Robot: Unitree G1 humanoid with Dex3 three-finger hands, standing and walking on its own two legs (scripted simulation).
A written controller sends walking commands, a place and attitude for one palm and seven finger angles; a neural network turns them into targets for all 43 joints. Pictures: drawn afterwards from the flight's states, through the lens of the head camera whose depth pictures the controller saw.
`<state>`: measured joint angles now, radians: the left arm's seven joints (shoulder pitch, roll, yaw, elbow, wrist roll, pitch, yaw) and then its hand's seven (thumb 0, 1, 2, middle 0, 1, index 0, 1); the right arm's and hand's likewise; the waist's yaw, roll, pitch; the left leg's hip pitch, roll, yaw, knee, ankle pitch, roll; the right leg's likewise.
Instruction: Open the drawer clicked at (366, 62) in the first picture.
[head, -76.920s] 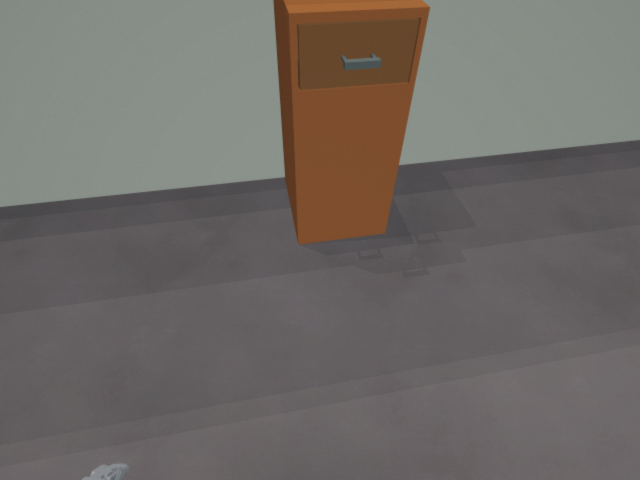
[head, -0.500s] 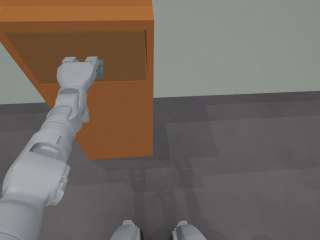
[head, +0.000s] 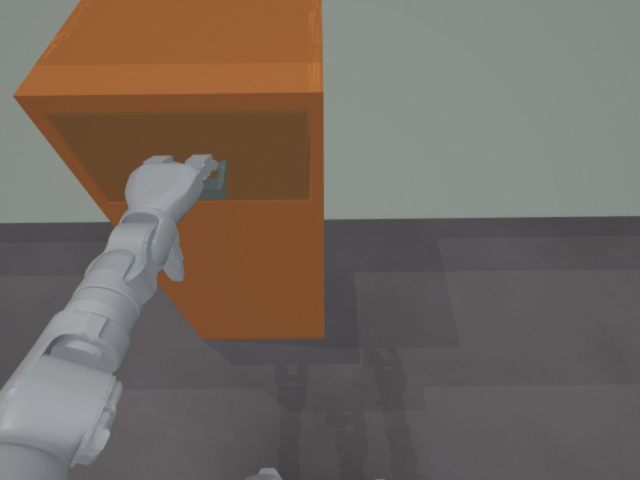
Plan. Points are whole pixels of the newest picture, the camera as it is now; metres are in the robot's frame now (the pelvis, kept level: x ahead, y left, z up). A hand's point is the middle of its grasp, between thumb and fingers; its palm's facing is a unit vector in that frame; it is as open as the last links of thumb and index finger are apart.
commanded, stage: open the thumb to release the handle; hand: left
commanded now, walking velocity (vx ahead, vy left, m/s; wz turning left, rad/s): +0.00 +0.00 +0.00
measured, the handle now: (191, 178) +0.52 +0.19 +0.04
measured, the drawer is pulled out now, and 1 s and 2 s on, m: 0.00 0.00 0.00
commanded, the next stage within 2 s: lift the hand off the handle in 0.68 s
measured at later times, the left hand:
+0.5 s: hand (187, 222) +0.45 +0.19 +0.03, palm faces -0.01 -0.01 -1.00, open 15.4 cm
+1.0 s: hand (185, 224) +0.45 +0.19 +0.02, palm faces +0.00 +0.00 -1.00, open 15.5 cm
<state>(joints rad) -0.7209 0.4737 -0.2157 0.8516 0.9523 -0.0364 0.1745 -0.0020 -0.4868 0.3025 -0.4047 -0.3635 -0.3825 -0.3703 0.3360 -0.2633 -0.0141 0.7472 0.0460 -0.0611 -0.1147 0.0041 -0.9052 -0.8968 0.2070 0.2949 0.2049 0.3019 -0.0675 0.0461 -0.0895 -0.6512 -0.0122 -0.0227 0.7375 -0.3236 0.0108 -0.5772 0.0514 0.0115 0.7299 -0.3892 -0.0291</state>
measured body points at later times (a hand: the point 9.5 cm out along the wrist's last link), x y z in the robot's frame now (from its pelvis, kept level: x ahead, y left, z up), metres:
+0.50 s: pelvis -0.03 -0.01 -0.02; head +0.05 -0.01 +0.43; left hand +0.45 +0.18 +0.08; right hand +0.03 -0.28 -0.14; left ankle +0.02 +0.11 -0.71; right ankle -0.03 -0.10 -0.71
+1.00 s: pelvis -0.05 +0.02 -0.02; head +0.03 +0.03 +0.42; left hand +0.44 +0.19 +0.08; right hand -0.05 -0.25 -0.15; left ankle +0.02 +0.11 -0.71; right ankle -0.03 -0.10 -0.71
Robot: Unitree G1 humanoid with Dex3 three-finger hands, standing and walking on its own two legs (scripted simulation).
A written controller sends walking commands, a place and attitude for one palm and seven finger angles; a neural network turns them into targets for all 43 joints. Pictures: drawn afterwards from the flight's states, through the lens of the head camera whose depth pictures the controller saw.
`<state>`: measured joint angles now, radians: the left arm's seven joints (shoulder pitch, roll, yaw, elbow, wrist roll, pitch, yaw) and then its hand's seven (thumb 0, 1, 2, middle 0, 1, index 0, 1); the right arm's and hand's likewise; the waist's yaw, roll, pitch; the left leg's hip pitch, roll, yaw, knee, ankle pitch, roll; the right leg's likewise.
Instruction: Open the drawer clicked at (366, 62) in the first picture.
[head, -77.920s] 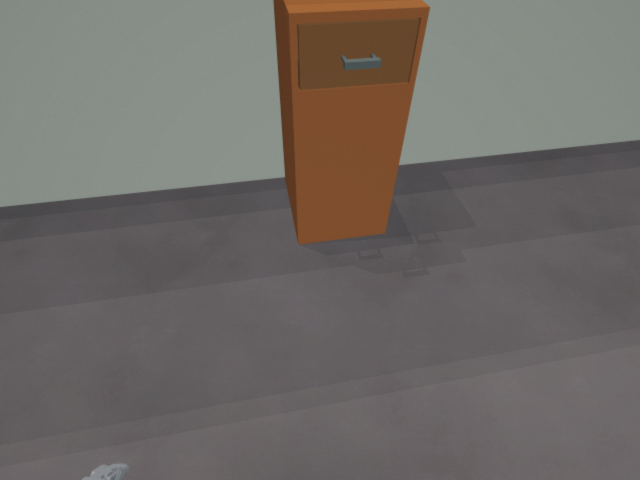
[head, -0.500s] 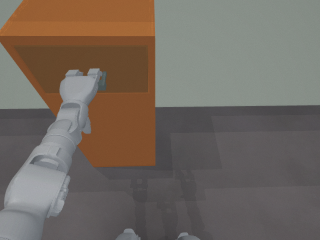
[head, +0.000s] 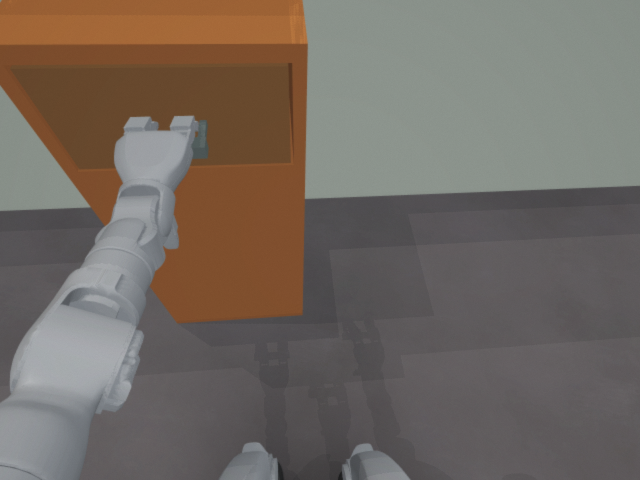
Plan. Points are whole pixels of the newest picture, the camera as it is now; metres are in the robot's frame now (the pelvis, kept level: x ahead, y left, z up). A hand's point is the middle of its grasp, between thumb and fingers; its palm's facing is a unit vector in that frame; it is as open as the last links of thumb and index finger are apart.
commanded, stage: lift the hand off the handle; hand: left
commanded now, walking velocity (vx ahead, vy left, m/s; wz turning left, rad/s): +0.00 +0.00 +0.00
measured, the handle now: (170, 138) +0.57 +0.18 +0.07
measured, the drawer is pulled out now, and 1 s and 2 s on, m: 0.00 0.00 0.00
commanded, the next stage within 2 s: draw the hand back to the body in 1.38 s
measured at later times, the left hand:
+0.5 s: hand (164, 178) +0.50 +0.18 +0.06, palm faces -0.08 -0.02 -1.00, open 15.4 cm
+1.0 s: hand (151, 131) +0.51 +0.17 +0.13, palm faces -0.05 +0.00 -1.00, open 14.8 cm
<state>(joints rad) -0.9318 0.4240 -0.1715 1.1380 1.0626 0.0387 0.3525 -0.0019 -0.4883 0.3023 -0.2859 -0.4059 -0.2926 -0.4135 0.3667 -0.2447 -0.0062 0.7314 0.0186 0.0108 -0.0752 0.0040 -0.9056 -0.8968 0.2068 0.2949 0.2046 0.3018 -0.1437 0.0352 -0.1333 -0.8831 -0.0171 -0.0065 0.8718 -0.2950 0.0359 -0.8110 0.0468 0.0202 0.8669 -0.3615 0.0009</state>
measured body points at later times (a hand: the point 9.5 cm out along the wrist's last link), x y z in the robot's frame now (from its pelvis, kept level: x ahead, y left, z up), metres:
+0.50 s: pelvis +0.03 +0.00 +0.02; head +0.10 -0.01 +0.46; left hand +0.50 +0.18 +0.11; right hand +0.06 -0.27 -0.11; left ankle +0.07 +0.09 -0.69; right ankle +0.03 -0.12 -0.69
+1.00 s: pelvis +0.06 -0.03 +0.04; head +0.11 -0.05 +0.48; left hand +0.50 +0.17 +0.19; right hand +0.17 -0.29 -0.10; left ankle +0.07 +0.09 -0.69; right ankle +0.03 -0.12 -0.69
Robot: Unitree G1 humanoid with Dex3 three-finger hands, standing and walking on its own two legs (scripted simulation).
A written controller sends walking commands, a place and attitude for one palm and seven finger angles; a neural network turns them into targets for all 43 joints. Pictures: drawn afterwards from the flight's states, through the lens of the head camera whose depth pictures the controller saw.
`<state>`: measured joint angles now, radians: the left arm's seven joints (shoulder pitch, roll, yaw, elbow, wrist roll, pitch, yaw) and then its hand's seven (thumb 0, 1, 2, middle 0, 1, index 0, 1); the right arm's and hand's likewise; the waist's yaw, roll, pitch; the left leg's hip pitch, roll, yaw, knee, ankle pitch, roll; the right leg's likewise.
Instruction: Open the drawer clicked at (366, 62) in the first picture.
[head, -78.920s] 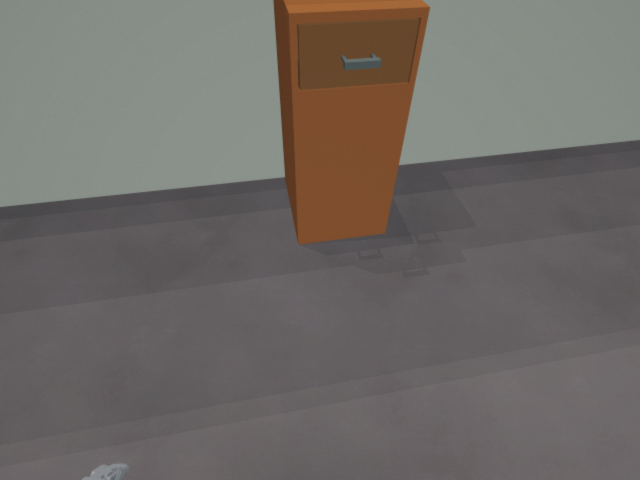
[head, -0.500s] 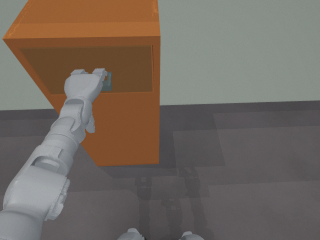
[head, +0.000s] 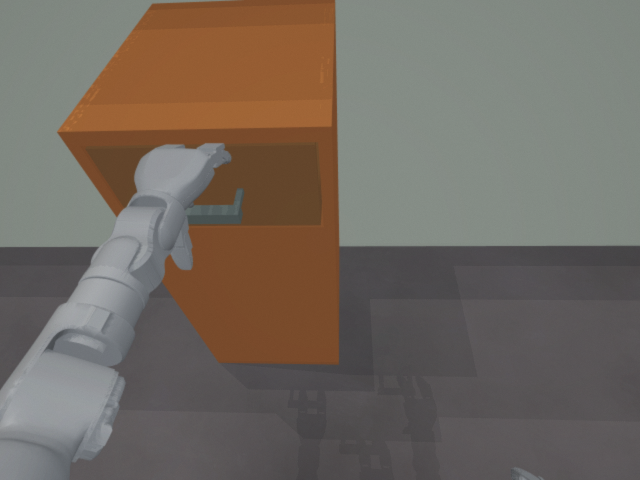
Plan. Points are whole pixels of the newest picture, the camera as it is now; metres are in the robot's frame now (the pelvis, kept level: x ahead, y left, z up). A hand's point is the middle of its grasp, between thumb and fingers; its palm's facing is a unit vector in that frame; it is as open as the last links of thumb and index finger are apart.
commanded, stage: lift the hand off the handle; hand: left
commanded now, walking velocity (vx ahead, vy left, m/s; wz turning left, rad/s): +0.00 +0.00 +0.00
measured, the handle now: (210, 204) +0.51 +0.19 +0.03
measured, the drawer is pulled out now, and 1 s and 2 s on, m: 0.00 0.00 0.00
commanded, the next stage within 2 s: draw the hand back to the body in 0.38 s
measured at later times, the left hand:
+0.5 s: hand (166, 126) +0.48 +0.19 +0.20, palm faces +0.02 +0.01 -1.00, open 16.0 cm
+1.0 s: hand (108, 214) +0.37 +0.24 +0.16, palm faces +0.04 -0.04 -1.00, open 16.2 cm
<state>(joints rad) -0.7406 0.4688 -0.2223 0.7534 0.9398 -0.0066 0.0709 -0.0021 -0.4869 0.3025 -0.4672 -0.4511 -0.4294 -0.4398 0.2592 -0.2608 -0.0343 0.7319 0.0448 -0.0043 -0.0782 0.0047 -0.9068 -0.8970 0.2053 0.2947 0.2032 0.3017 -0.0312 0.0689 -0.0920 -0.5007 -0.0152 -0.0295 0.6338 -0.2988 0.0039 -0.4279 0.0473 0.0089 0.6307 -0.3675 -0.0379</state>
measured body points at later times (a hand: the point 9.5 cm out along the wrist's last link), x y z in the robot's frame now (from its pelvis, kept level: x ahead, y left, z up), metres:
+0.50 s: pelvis -0.01 +0.00 +0.01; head +0.01 -0.03 +0.46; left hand +0.47 +0.19 +0.25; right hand +0.07 -0.27 -0.13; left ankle +0.00 +0.12 -0.72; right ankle -0.04 -0.10 -0.72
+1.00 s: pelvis +0.00 +0.02 +0.01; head +0.00 -0.02 +0.46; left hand +0.37 +0.24 +0.22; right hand +0.20 -0.22 -0.09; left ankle +0.00 +0.12 -0.72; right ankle -0.04 -0.10 -0.72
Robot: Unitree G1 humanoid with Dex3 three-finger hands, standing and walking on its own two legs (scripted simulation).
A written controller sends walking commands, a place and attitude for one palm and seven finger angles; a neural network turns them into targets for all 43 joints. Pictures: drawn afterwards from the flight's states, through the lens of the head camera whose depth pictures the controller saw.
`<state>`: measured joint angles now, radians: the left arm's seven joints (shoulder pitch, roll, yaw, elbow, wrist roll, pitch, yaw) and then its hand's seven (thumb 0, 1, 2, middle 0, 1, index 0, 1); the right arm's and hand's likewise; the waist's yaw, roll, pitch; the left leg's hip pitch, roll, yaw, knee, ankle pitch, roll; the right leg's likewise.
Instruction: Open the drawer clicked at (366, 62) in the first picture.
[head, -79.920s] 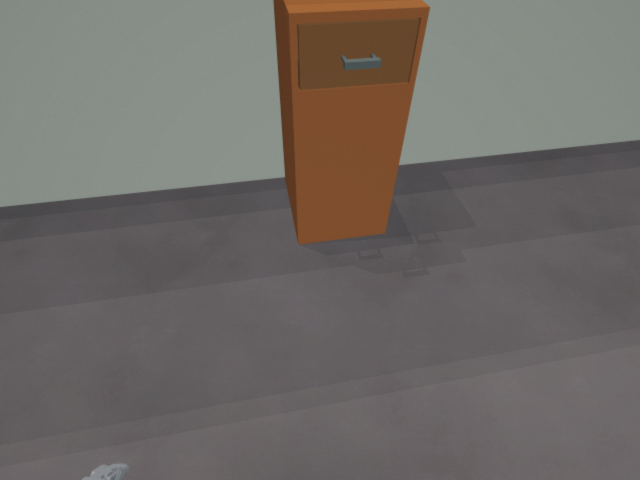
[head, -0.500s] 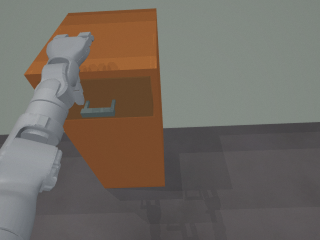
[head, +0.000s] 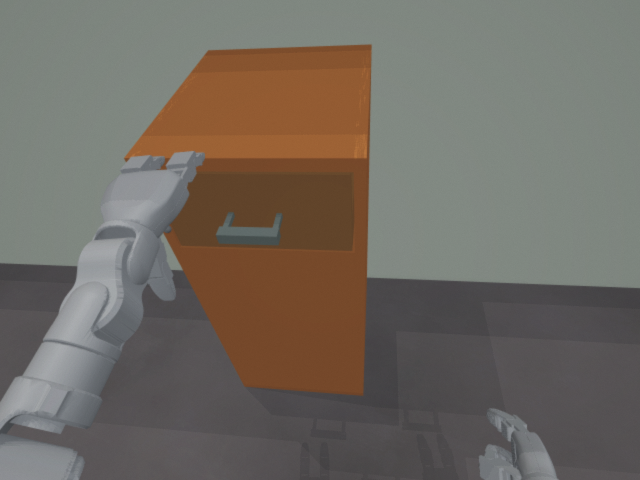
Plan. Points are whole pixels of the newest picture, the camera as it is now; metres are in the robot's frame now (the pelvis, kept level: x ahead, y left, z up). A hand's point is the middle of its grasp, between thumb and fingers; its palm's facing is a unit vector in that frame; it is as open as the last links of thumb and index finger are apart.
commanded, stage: draw the hand back to the body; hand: left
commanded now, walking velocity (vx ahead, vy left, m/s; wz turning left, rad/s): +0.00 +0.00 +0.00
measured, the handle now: (251, 227) +0.51 +0.18 +0.02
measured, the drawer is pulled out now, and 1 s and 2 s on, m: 0.00 0.00 0.00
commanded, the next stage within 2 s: step back with the hand held close in 1.08 s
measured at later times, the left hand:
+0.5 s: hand (134, 275) +0.26 +0.20 +0.20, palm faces +0.33 -0.90 -0.29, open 13.7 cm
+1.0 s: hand (72, 377) +0.16 +0.21 +0.19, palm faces +0.44 -0.82 -0.38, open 8.0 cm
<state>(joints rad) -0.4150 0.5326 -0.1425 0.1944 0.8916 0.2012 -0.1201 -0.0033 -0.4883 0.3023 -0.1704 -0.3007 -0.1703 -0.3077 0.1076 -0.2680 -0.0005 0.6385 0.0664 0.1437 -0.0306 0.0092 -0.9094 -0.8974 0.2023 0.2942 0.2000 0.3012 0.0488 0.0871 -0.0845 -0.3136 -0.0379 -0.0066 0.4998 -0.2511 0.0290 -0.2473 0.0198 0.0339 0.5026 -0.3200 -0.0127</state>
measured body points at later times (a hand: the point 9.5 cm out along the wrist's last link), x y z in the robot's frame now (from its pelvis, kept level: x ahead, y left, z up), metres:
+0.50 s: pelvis +0.01 -0.02 +0.01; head +0.00 -0.04 +0.46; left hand +0.23 +0.24 +0.21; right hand +0.18 -0.24 -0.09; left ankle +0.00 +0.10 -0.74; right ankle -0.04 -0.11 -0.74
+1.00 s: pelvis -0.01 -0.03 +0.01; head -0.04 -0.06 +0.45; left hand +0.13 +0.25 +0.21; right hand +0.20 -0.24 -0.07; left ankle +0.00 +0.10 -0.74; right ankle -0.04 -0.11 -0.74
